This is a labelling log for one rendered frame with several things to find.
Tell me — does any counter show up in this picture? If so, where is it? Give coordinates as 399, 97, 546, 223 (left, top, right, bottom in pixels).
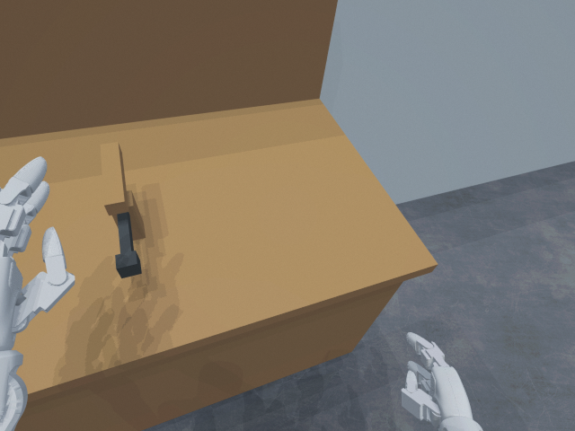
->
0, 0, 438, 431

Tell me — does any left robot forearm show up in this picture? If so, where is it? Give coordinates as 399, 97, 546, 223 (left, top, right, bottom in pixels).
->
0, 350, 28, 431

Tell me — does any tap lever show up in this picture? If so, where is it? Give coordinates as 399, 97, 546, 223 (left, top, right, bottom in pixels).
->
115, 212, 142, 278

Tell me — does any robot right hand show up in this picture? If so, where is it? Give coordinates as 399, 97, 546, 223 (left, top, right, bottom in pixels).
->
402, 332, 473, 431

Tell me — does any robot left hand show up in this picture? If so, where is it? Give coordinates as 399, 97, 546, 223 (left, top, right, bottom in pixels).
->
0, 156, 75, 351

